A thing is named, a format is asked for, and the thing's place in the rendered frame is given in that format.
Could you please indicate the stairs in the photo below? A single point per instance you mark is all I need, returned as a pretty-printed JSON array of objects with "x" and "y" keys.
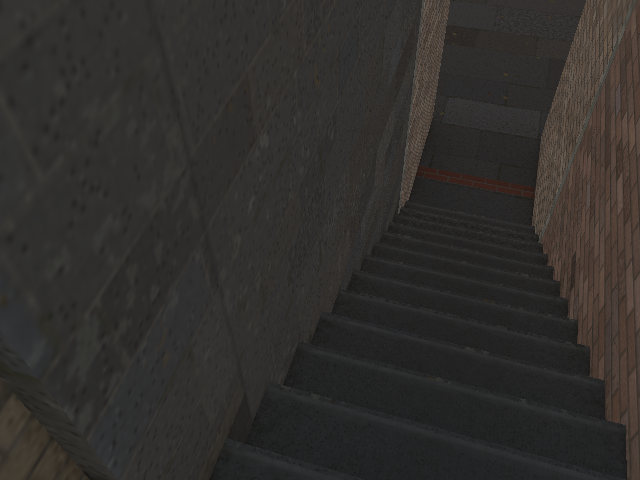
[{"x": 374, "y": 448}]

